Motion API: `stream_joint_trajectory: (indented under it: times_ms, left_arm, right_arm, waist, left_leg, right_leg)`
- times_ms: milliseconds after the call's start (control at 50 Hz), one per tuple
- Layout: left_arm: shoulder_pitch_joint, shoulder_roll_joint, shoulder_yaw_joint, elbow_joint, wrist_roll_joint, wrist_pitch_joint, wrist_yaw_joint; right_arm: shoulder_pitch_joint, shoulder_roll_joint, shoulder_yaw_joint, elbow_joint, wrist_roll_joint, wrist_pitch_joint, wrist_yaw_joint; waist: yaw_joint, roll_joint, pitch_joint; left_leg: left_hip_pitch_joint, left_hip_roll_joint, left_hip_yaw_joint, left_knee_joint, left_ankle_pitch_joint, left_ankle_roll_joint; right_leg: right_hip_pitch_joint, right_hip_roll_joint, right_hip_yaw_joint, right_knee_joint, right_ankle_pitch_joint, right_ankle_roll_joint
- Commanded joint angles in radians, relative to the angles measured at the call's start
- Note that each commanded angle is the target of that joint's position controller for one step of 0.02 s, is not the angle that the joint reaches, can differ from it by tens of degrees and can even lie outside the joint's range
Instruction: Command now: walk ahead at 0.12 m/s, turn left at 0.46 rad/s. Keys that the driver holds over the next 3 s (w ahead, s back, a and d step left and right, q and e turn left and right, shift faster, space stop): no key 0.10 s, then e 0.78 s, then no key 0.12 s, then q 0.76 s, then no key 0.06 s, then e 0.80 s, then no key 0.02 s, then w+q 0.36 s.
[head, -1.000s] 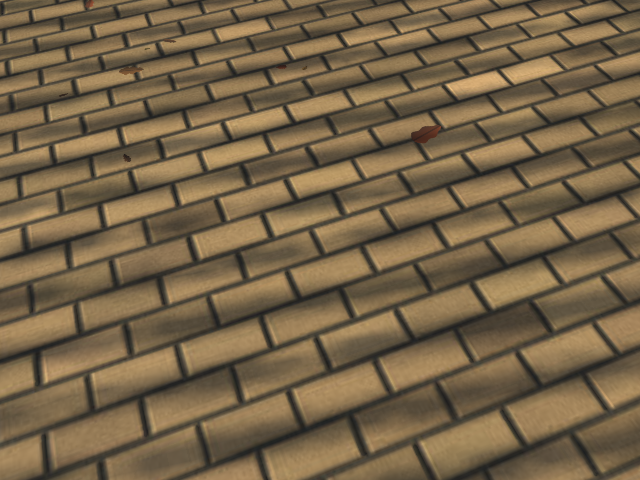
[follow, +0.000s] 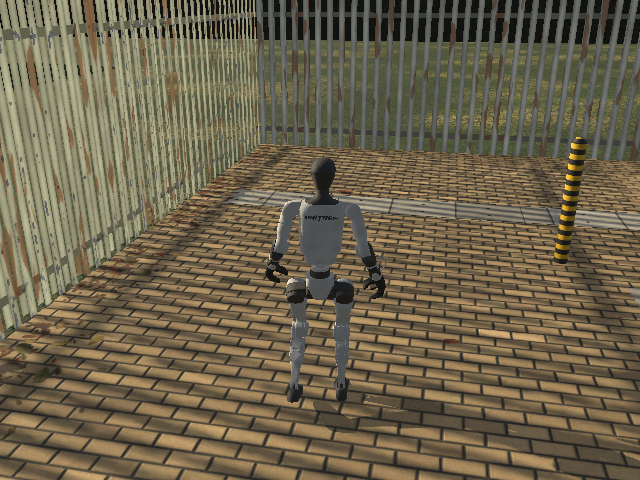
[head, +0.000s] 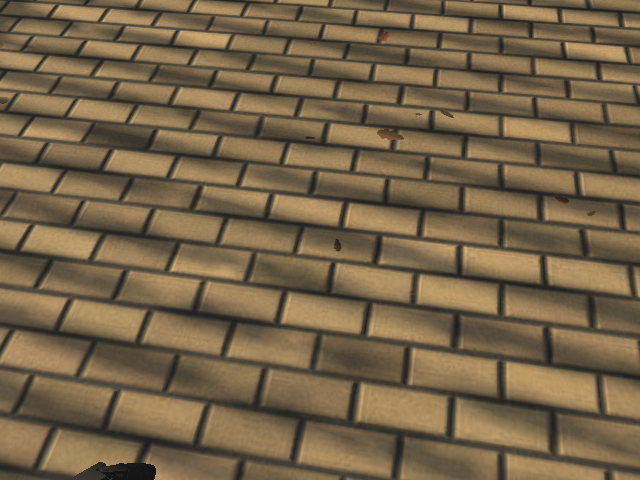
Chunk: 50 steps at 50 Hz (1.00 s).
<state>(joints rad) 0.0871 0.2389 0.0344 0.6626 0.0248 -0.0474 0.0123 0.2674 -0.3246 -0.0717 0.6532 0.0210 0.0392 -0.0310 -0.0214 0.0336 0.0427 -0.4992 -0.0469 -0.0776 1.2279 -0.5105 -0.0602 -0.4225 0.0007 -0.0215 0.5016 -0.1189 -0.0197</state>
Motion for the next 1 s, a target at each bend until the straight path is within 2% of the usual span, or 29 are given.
stream_joint_trajectory:
  times_ms: [20,80,140,200,220,240,260,280,300,340,420,460,480,500,520,540,560,580,600,640,720,840,880,900,920,940,960,980,1000]
  left_arm:
    - [0.008,0.147,0.040,-0.034,0.007,0.006,0.006]
    - [-0.001,0.158,0.045,-0.012,-0.006,0.007,0.002]
    - [0.008,0.153,0.039,0.015,-0.020,0.018,-0.007]
    - [0.005,0.122,0.019,0.040,-0.036,0.024,-0.028]
    - [0.046,0.099,0.009,0.057,-0.036,0.020,-0.034]
    - [0.065,0.075,-0.002,0.053,-0.016,0.014,-0.042]
    - [0.122,0.054,-0.004,0.047,-0.019,0.010,-0.042]
    - [0.076,0.120,0.012,0.051,-0.021,0.017,-0.033]
    - [0.049,0.152,0.026,0.047,-0.025,0.023,-0.026]
    - [0.066,0.158,0.038,0.050,-0.024,0.041,-0.013]
    - [0.098,0.113,0.042,0.028,-0.038,0.052,-0.029]
    - [0.118,0.110,0.047,0.027,-0.038,0.056,-0.039]
    - [0.116,0.142,0.056,0.017,-0.032,0.058,-0.038]
    - [0.117,0.246,0.085,0.002,-0.025,0.058,-0.027]
    - [0.198,0.268,0.090,0.005,-0.009,0.054,-0.030]
    - [0.238,0.248,0.078,0.008,0.007,0.036,-0.031]
    - [0.193,0.240,0.076,-0.002,-0.001,0.024,-0.026]
    - [0.141,0.235,0.076,-0.015,-0.020,0.024,-0.018]
    - [0.102,0.218,0.070,-0.025,-0.035,0.030,-0.007]
    - [0.079,0.206,0.065,-0.032,-0.038,0.051,0.006]
    - [0.089,0.222,0.077,-0.042,-0.038,0.073,0.023]
    - [0.049,0.235,0.088,-0.067,-0.042,0.091,0.012]
    - [0.016,0.227,0.086,-0.076,-0.056,0.098,0.013]
    - [0.027,0.203,0.079,-0.077,-0.056,0.099,0.018]
    - [0.070,0.148,0.064,-0.078,-0.041,0.098,0.017]
    - [0.054,0.164,0.072,-0.108,-0.042,0.083,0.016]
    - [0.069,0.231,0.093,-0.087,-0.025,0.071,0.016]
    - [0.093,0.253,0.106,-0.058,-0.035,0.073,0.013]
    - [0.120,0.230,0.103,-0.028,-0.035,0.083,0.016]
  right_arm:
    - [0.061,-0.041,-0.018,-0.069,-0.005,0.012,-0.008]
    - [0.038,-0.013,-0.002,-0.072,-0.021,0.001,-0.004]
    - [0.001,-0.006,0.008,-0.071,-0.025,0.000,0.007]
    - [0.031,0.008,0.008,-0.041,-0.034,-0.003,0.017]
    - [0.017,-0.023,0.003,-0.053,-0.044,-0.006,0.015]
    - [0.020,-0.101,-0.010,-0.074,-0.057,-0.007,0.005]
    - [-0.050,-0.138,-0.017,-0.074,-0.060,-0.002,0.000]
    - [-0.098,-0.094,-0.014,-0.083,-0.057,-0.008,0.003]
    - [-0.103,-0.087,-0.016,-0.078,-0.055,-0.016,0.004]
    - [-0.093,-0.103,-0.025,-0.073,-0.040,-0.028,-0.003]
    - [-0.108,-0.088,-0.030,-0.081,-0.017,-0.034,-0.025]
    - [-0.126,-0.095,-0.038,-0.079,-0.005,-0.026,-0.031]
    - [-0.097,-0.089,-0.041,-0.071,-0.007,-0.024,-0.032]
    - [-0.075,-0.044,-0.033,-0.096,-0.030,-0.027,-0.032]
    - [-0.184,-0.027,-0.021,-0.130,-0.038,-0.028,-0.036]
    - [-0.202,-0.026,-0.022,-0.134,-0.031,-0.030,-0.035]
    - [-0.178,-0.035,-0.025,-0.116,-0.024,-0.028,-0.031]
    - [-0.165,-0.044,-0.031,-0.100,-0.025,-0.027,-0.033]
    - [-0.163,-0.058,-0.036,-0.093,-0.030,-0.026,-0.037]
    - [-0.141,-0.032,-0.032,-0.082,-0.027,-0.029,-0.033]
    - [-0.157,-0.004,-0.019,-0.075,-0.019,-0.040,-0.020]
    - [-0.130,-0.036,-0.031,-0.064,-0.008,-0.062,0.007]
    - [-0.072,-0.033,-0.037,-0.043,-0.009,-0.074,0.016]
    - [-0.041,-0.055,-0.045,-0.030,-0.017,-0.076,0.016]
    - [-0.031,-0.120,-0.057,-0.042,-0.038,-0.072,0.012]
    - [-0.058,-0.180,-0.068,-0.045,-0.073,-0.068,0.017]
    - [-0.095,-0.130,-0.055,-0.070,-0.077,-0.076,0.016]
    - [-0.148,-0.087,-0.041,-0.077,-0.062,-0.078,0.011]
    - [-0.181,-0.066,-0.034,-0.080,-0.044,-0.078,0.010]
  waist:
    - [-0.002,-0.175,-0.117]
    - [0.001,-0.164,-0.175]
    - [0.019,-0.176,-0.194]
    - [-0.018,-0.163,-0.146]
    - [-0.012,-0.143,-0.135]
    - [0.010,-0.021,-0.146]
    - [0.082,0.165,-0.132]
    - [0.048,0.169,-0.086]
    - [0.035,0.167,-0.046]
    - [0.024,0.195,-0.025]
    - [0.027,0.146,-0.074]
    - [0.040,0.105,-0.093]
    - [0.029,0.035,-0.090]
    - [-0.015,-0.206,-0.099]
    - [0.081,-0.323,-0.101]
    - [0.100,-0.240,-0.149]
    - [0.073,-0.157,-0.156]
    - [0.052,-0.106,-0.146]
    - [0.040,-0.091,-0.142]
    - [0.021,-0.122,-0.152]
    - [0.042,-0.155,-0.157]
    - [0.047,-0.213,-0.134]
    - [0.007,-0.206,-0.133]
    - [0.002,-0.179,-0.148]
    - [0.029,-0.006,-0.166]
    - [0.052,0.246,-0.101]
    - [0.042,0.174,-0.100]
    - [0.065,0.113,-0.087]
    - [0.077,0.082,-0.073]
  left_leg:
    - [-0.035,0.055,0.027,-0.066,0.050,-0.014]
    - [0.051,0.070,0.036,-0.250,0.092,-0.005]
    - [0.165,0.076,0.043,-0.440,0.155,0.012]
    - [0.367,0.038,0.083,-0.768,0.332,0.049]
    - [0.447,0.072,0.037,-0.827,0.378,0.076]
    - [0.502,0.230,-0.121,-0.845,0.493,0.124]
    - [0.343,0.323,-0.160,-0.865,0.384,0.209]
    - [0.229,0.283,-0.138,-0.904,0.217,0.216]
    - [0.227,0.247,-0.109,-0.903,0.152,0.186]
    - [0.241,0.271,-0.102,-0.886,0.253,0.185]
    - [0.315,0.359,-0.102,-0.785,0.637,0.238]
    - [0.302,0.329,-0.046,-0.716,0.625,0.196]
    - [0.262,0.275,0.014,-0.637,0.509,0.144]
    - [0.120,0.132,0.160,-0.427,0.320,0.044]
    - [-0.083,0.000,0.120,-0.226,-0.088,0.000]
    - [-0.152,0.018,0.002,-0.055,-0.194,0.003]
    - [-0.174,0.038,-0.025,0.011,-0.140,0.007]
    - [-0.193,0.052,-0.028,0.001,-0.067,0.006]
    - [-0.183,0.067,-0.034,-0.038,-0.001,0.001]
    - [-0.108,0.047,-0.004,-0.103,0.074,-0.017]
    - [-0.034,0.025,0.003,-0.336,0.132,-0.030]
    - [0.119,-0.006,0.005,-0.589,0.148,-0.003]
    - [0.229,-0.012,0.027,-0.792,0.274,0.025]
    - [0.321,0.045,0.003,-0.856,0.348,0.050]
    - [0.412,0.248,-0.187,-0.906,0.397,0.126]
    - [0.352,0.413,-0.433,-0.954,0.539,0.293]
    - [0.299,0.452,-0.455,-0.962,0.517,0.361]
    - [0.278,0.392,-0.353,-0.948,0.486,0.327]
    - [0.277,0.321,-0.261,-0.932,0.455,0.279]
  right_leg:
    - [0.153,-0.224,0.188,-0.207,0.237,-0.199]
    - [0.184,-0.251,0.143,-0.190,0.374,-0.232]
    - [0.172,-0.247,0.144,-0.191,0.263,-0.232]
    - [0.080,-0.188,0.141,-0.156,-0.013,-0.169]
    - [0.023,-0.158,0.146,-0.141,-0.101,-0.103]
    - [-0.036,-0.094,0.105,-0.035,-0.223,-0.030]
    - [0.009,-0.027,0.015,0.005,-0.280,0.018]
    - [0.073,-0.021,0.007,0.053,-0.228,0.041]
    - [0.044,-0.002,-0.009,0.090,-0.178,0.042]
    - [-0.002,0.001,-0.010,0.169,-0.180,0.033]
    - [-0.028,-0.020,-0.017,0.252,-0.304,0.000]
    - [0.047,-0.007,-0.031,0.114,-0.149,-0.025]
    - [0.097,-0.025,0.034,0.028,0.051,-0.052]
    - [0.179,-0.168,0.299,-0.051,0.294,-0.144]
    - [0.291,-0.310,0.545,-0.152,0.429,-0.310]
    - [0.360,-0.355,0.573,-0.159,0.454,-0.352]
    - [0.373,-0.324,0.502,-0.129,0.436,-0.316]
    - [0.364,-0.286,0.444,-0.116,0.413,-0.271]
    - [0.347,-0.259,0.405,-0.116,0.393,-0.239]
    - [0.296,-0.197,0.350,-0.124,0.364,-0.212]
    - [0.290,-0.166,0.359,-0.130,0.205,-0.204]
    - [0.215,-0.158,0.492,-0.132,0.074,-0.196]
    - [0.183,-0.120,0.499,-0.092,0.053,-0.156]
    - [0.135,-0.086,0.466,-0.050,-0.028,-0.112]
    - [0.022,0.004,0.354,0.135,-0.261,-0.050]
    - [-0.154,0.145,0.180,0.336,-0.508,0.005]
    - [-0.150,0.086,0.217,0.556,-0.511,0.041]
    - [-0.145,0.081,0.220,0.643,-0.442,0.054]
    - [-0.143,0.077,0.209,0.676,-0.385,0.074]
